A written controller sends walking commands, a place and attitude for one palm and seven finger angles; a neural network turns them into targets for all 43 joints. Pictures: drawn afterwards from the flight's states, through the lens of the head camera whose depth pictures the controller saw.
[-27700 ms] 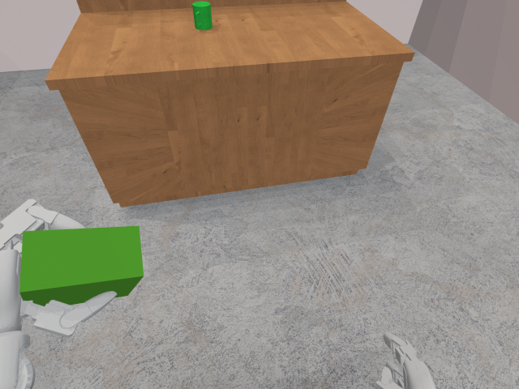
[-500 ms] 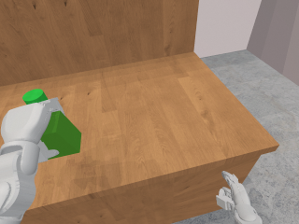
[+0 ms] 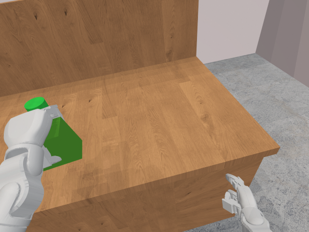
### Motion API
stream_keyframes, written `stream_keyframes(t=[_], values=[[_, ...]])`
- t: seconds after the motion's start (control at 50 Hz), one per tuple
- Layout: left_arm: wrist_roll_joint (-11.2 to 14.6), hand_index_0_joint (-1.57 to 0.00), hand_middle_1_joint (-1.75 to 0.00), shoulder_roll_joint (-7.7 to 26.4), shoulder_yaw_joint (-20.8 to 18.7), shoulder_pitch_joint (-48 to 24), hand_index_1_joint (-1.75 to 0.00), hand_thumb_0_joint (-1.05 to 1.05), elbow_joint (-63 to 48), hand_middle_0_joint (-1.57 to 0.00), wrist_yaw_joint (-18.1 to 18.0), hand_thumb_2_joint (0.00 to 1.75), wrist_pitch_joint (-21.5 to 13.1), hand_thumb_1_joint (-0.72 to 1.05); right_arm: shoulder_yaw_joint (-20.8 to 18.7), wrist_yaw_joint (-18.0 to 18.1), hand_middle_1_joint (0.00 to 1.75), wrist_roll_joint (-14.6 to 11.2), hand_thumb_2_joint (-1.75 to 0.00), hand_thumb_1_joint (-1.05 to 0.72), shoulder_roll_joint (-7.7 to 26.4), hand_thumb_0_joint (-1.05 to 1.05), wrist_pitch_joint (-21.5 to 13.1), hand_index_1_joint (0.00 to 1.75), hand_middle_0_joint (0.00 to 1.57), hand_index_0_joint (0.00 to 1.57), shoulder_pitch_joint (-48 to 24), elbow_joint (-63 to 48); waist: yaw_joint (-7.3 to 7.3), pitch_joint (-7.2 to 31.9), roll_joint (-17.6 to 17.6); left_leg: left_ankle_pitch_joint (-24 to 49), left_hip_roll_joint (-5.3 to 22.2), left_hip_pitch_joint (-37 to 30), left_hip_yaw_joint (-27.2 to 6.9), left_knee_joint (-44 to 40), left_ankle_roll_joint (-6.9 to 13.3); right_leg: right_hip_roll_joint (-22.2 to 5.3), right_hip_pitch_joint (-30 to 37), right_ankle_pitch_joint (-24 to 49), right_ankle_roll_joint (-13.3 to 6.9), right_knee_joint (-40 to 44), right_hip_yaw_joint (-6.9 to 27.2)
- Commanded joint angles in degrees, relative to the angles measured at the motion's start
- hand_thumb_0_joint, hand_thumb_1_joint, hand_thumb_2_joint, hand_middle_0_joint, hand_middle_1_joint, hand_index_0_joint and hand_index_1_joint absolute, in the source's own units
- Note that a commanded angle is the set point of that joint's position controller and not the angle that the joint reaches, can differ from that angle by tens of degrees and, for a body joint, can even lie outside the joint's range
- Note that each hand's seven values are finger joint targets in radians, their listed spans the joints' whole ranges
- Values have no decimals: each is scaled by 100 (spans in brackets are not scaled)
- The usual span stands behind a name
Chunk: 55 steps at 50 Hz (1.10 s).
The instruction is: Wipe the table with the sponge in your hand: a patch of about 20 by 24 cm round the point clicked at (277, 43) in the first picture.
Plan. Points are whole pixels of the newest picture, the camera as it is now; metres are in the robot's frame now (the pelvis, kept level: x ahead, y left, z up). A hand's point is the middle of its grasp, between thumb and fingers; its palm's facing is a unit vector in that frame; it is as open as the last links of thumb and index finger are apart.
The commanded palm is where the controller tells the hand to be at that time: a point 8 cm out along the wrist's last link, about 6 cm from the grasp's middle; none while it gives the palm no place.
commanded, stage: move the sponge above the wiping area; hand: left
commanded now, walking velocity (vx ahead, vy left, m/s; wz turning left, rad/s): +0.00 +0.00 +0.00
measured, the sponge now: (55, 148) +0.24 +0.31 +0.13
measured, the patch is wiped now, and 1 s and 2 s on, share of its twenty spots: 0.00 0.00 0.00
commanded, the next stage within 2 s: none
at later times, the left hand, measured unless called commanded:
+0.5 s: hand (58, 147) +0.24 +0.30 +0.13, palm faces +0.05 -0.09 -0.99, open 10.2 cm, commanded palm +0.21 +0.28 +0.20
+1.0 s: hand (65, 159) +0.23 +0.29 +0.09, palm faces -0.04 -0.15 -0.99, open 10.2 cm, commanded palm +0.21 +0.29 +0.18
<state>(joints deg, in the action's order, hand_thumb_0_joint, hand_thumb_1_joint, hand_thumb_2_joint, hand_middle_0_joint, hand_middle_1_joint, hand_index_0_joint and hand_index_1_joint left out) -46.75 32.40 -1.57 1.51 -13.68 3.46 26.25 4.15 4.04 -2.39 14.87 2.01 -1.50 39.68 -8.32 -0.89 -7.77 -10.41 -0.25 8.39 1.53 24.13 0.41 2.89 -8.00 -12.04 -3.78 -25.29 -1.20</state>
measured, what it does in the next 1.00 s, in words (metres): stands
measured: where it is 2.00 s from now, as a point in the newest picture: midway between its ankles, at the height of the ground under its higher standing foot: outside the picture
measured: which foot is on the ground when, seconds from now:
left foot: down 0.00-1.00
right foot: down 0.00-1.00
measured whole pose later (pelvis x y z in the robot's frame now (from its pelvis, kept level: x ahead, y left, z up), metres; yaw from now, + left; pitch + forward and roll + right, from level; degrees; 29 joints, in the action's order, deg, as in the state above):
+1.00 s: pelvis +0.01 +0.02 +0.00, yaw +1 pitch -4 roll +0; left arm -50.2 27.8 6.6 5.0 -10.8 5.6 25.0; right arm 2.7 5.0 -2.3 16.2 1.4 -0.1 39.0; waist -8.0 -1.8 -6.5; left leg -10.6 -1.9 8.9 1.2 23.7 2.1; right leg 1.4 -8.2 -12.4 -2.2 -24.8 -1.2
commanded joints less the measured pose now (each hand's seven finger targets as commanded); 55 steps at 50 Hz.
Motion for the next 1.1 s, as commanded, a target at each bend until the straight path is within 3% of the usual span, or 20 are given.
stream_keyframes(t=[0.0, 0.08, 0.16, 0.18, 0.2, 0.28, 0.3, 0.4, 0.5, 0.56, 0.58, 0.6, 0.68, 0.78, 0.8, 0.9, 0.98, 1.0, 1.06, 1.08], values=[[-60, -120, -160, 754, -118, -773, -160, 0, -1049, -120, 116, 130, 48, 10, -226, 57, 30, -53, -90, -90, 526, 0, -391, 30, 20, 20, -1428, -1237, 139, 763, 649, 301, -133, -101, -563, -172, 165, -319, -76, -131, -40, 674, 1094], [-422, -120, -160, 1744, -842, -1118, -160, 0, -1632, -120, 80, 130, -131, 10, -207, 82, 30, 15, -90, -90, 527, 0, -391, 30, 20, 20, -1524, -1253, 17, 1122, 572, 493, -183, -249, -629, -144, 185, -287, 59, -162, -73, 597, 1348], [-656, -120, -160, 1902, -1088, -1295, -160, 0, -1410, -120, -175, 130, -391, 10, -248, 70, 30, 102, -90, -90, 484, 0, -357, 30, 20, 20, -1226, -1185, -60, 1275, 478, 907, -198, -331, -638, -83, 165, -333, 221, 367, -114, 526, 1316], [-603, -120, -160, 2214, -1453, -1319, -160, 0, -1611, -120, -298, 130, -453, 10, -258, 69, 30, 100, -90, -90, 500, 0, -407, 30, 20, 20, -1338, -1159, -132, 1300, 343, 893, -195, -410, -650, -38, 157, -272, 231, 365, -200, 568, 1547], [-546, -120, -160, 1845, -1171, -1282, -160, 0, -1411, -120, -334, 130, -451, 10, -236, 49, 30, 115, -90, -90, 478, 0, -410, 30, 20, 20, -1292, -1192, -128, 1339, 249, 1037, -206, -384, -653, -58, 158, -297, 325, 614, -208, 485, 1317], [-261, -120, -160, 1709, -1220, -993, -160, 0, -1050, -120, -427, 130, -309, 10, -285, 4, 30, 9, -90, -90, 528, 0, -392, 30, 20, 20, -1375, -1067, -51, 874, 261, 901, -167, -328, -645, -102, 97, -292, 48, 549, -179, 638, 1464], [-182, -120, -160, 1216, -776, -904, -160, 0, -867, -120, -349, 130, -204, 10, -292, 1, 30, 10, -90, -90, 530, 0, -372, 30, 20, 20, -1338, -1095, 7, 831, 265, 805, -132, -246, -578, -97, 111, -349, 53, 492, -122, 629, 1240], [-155, -120, -160, 869, -179, -740, -160, 0, -829, -120, 18, 130, -13, 10, -299, 68, 30, -51, -90, -90, 579, 0, -386, 30, 20, 20, -1329, -1173, 166, 822, 521, 634, -160, -219, -543, -83, 194, -330, -21, 375, -44, 611, 1112], [-529, -120, -160, 1406, -483, -1255, -160, 0, -1333, -120, 78, 130, -367, 10, -256, 118, 30, 58, -90, -90, 537, 0, -484, 30, 20, 20, -1281, -1233, 62, 1349, 522, 875, -193, -456, -620, -45, 232, -309, 163, 589, -78, 485, 1099], [-605, -120, -160, 1688, -934, -1120, -160, 0, -1512, -120, -177, 130, -710, 10, -285, 104, 30, 117, -90, -90, 475, 0, -477, 30, 20, 20, -1058, -1162, -14, 1546, 529, 1287, -178, -588, -682, -84, 192, -302, 340, 1075, -85, 437, 1111], [-589, -120, -160, 2071, -1361, -1155, -160, 0, -1573, -120, -328, 130, -748, 10, -281, 107, 30, 115, -90, -90, 500, 0, -517, 30, 20, 20, -1185, -1109, -85, 1487, 394, 1228, -175, -608, -696, -73, 179, -234, 341, 1017, -175, 477, 1345], [-581, -120, -160, 1710, -1140, -1093, -160, 0, -1379, -120, -396, 130, -743, 10, -280, 93, 30, 153, -90, -90, 455, 0, -504, 30, 20, 20, -1073, -1123, -87, 1536, 355, 1359, -161, -550, -653, -75, 171, -273, 432, 1184, -172, 417, 1116], [-407, -120, -160, 1653, -1349, -702, -160, 0, -1234, -120, -689, 130, -479, 10, -321, -53, 30, 74, -90, -90, 510, 0, -415, 30, 20, 20, -1250, -1047, -164, 1192, 26, 1384, -106, -450, -689, -140, 57, -270, 323, 1230, -248, 468, 1331], [-126, -120, -160, 902, -600, -284, -160, 0, -1085, -120, -357, 130, 133, 10, -290, -111, 30, -68, -90, -90, 547, 0, -277, 30, 20, 20, -1510, -1141, 35, 816, 418, 1119, -112, -229, -651, -211, 76, -257, 109, 1019, -126, 499, 1122], [-71, -120, -160, 501, -112, -213, -160, 0, -983, -120, -205, 130, 179, 10, -290, -88, 30, -64, -90, -90, 555, 0, -263, 30, 20, 20, -1395, -1188, 125, 688, 476, 918, -85, -188, -635, -230, 127, -271, -2, 797, -67, 561, 884], [-445, -120, -160, 586, 282, -1343, -160, 0, -1212, -120, -17, 130, -153, 10, -252, 102, 30, -43, -90, -90, 500, 0, -427, 30, 20, 20, -1243, -1244, 264, 888, 521, 238, -98, -330, -720, -353, 229, -197, -194, -32, -46, 592, 793], [-944, -120, -160, 1419, -388, -2233, -160, 0, -1571, -120, -358, 130, -740, 10, -267, 173, 30, 77, -90, -90, 468, 0, -550, 30, 20, 20, -1206, -1113, 89, 1459, 49, 214, -43, -556, -942, -486, 204, -78, 138, 18, -150, 455, 1044], [-1062, -120, -160, 1334, -402, -2279, -160, 0, -1358, -120, -477, 130, -814, 10, -270, 201, 30, 137, -90, -90, 460, 0, -590, 30, 20, 20, -1098, -1075, 6, 1662, -113, 408, -72, -563, -936, -492, 186, -65, 288, 226, -198, 373, 884], [-942, -120, -160, 1176, -517, -2029, -160, 0, -817, -120, -797, 130, -865, 10, -318, 130, 30, 127, -90, -90, 433, 0, -512, 30, 20, 20, -994, -876, 6, 1414, 72, 798, -33, -594, -922, -501, 47, -117, 110, 367, -200, 564, 915], [-852, -120, -160, 1497, -911, -1983, -160, 0, -662, -120, -912, 130, -745, 10, -332, 105, 30, 93, -90, -90, 474, 0, -513, 30, 20, 20, -1089, -833, -65, 1302, -15, 652, -37, -523, -899, -546, 56, -76, 176, 270, -272, 596, 1117]])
